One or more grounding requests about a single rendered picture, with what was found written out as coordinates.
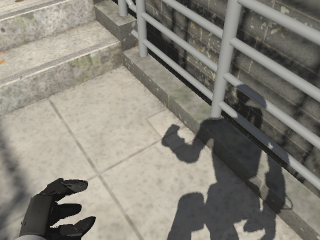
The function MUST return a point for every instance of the robot left hand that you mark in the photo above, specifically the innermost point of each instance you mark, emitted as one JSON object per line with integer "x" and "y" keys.
{"x": 43, "y": 211}

